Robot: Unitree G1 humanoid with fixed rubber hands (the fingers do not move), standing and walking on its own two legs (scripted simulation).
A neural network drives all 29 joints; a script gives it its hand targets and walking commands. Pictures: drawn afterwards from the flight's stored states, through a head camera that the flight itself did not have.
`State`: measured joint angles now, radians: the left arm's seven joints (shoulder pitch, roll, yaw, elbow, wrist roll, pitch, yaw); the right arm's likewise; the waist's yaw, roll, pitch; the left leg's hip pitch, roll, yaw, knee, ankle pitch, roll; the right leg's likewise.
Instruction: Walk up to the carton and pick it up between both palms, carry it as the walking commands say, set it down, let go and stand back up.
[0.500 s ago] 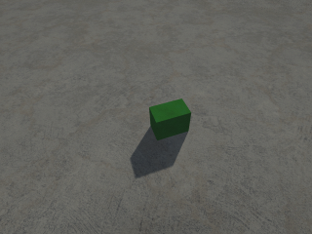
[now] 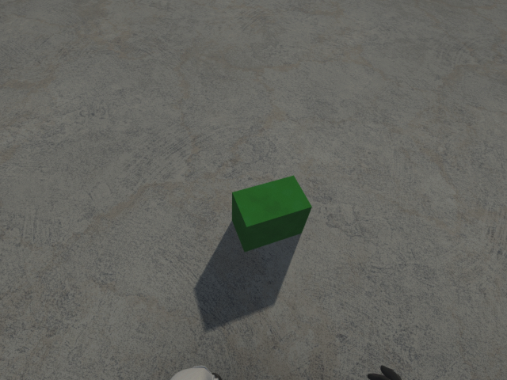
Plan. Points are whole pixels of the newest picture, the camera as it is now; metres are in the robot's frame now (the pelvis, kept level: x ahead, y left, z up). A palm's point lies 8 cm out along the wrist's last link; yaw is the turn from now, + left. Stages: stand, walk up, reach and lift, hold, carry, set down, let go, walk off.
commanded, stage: walk up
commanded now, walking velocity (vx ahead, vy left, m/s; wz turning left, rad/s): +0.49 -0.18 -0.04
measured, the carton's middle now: (269, 214) +0.79 -0.06 -0.65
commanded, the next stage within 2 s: none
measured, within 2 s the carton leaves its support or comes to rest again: neither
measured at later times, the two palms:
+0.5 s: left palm (181, 264) +0.33 +0.15 -0.12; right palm out of the picture +0.13 -0.30 -0.14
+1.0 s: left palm (148, 291) +0.28 +0.21 -0.14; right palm (378, 257) +0.37 -0.24 -0.11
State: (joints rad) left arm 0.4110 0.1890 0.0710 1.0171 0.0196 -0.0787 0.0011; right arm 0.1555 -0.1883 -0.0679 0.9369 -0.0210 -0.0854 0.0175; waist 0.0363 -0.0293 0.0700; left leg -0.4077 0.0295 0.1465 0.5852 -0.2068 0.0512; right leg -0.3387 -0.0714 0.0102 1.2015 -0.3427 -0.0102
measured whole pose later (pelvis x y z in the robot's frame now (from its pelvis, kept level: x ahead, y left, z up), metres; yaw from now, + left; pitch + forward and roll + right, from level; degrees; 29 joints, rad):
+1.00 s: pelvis +0.31 -0.01 +0.02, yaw +0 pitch +0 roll -2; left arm 0.33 0.17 0.06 1.09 0.01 0.02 0.03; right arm 0.22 -0.13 -0.02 0.99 -0.02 -0.04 -0.04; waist 0.01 -0.03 0.03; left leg -0.28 0.07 0.11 0.46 -0.18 0.03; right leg -0.32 -0.04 -0.05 0.78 -0.47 0.04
